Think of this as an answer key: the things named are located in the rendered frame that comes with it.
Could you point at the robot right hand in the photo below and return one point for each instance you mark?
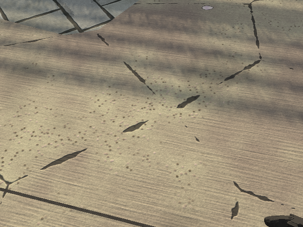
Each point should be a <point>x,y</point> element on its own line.
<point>284,221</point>

